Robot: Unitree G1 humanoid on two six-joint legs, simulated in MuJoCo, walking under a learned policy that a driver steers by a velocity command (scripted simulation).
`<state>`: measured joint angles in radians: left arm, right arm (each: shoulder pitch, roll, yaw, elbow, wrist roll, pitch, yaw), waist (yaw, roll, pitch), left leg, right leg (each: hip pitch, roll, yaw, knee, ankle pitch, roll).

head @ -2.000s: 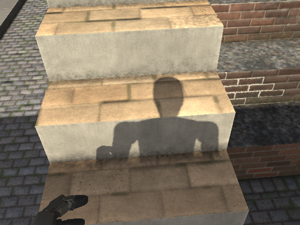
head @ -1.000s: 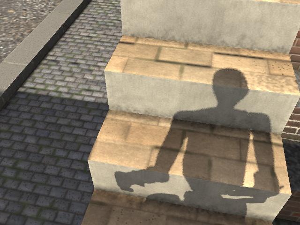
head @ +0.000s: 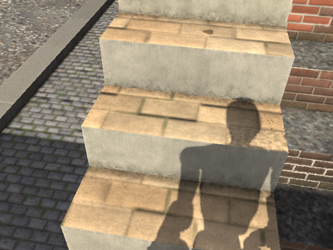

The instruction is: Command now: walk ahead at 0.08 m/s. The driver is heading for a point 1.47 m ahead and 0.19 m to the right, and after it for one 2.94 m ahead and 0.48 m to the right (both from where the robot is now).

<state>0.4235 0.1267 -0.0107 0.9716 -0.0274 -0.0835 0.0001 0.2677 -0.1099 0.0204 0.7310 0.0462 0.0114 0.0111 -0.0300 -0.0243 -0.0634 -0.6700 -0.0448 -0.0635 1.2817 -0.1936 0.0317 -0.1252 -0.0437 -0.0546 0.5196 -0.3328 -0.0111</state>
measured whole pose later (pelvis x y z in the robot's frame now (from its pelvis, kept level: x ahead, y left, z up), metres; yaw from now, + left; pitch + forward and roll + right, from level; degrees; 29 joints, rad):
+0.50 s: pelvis +0.07 +0.03 +0.01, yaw -3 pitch +0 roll +1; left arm 0.36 0.12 -0.04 1.13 -0.03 -0.02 0.08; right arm 0.38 -0.08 0.02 1.02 0.00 0.03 -0.08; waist 0.00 -0.05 0.05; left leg -0.15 -0.06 0.03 0.29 -0.14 0.04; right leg -0.10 -0.08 -0.02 0.37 -0.26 0.04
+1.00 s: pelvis +0.06 +0.00 +0.01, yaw -1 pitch -2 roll -1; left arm 0.35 0.10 -0.03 1.12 0.00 -0.04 0.05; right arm 0.29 -0.18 -0.01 1.04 0.01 0.07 -0.10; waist 0.02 -0.01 0.04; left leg -0.17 0.01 -0.04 0.35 -0.15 0.00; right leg -0.05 -0.01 -0.08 0.30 -0.22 -0.01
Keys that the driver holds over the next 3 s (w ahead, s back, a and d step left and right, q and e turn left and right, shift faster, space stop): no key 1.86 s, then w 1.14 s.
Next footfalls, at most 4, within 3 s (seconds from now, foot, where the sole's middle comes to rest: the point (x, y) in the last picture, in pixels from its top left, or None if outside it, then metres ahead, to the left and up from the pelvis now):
0.08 left None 0.13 0.13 -0.77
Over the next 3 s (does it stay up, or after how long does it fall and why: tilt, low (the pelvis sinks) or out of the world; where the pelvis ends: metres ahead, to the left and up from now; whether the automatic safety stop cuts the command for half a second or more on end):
stays up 0.14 -0.01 0.01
